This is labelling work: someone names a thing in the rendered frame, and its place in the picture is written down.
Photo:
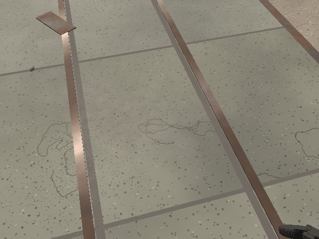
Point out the right robot hand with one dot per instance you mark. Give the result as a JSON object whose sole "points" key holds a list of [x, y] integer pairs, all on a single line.
{"points": [[299, 231]]}

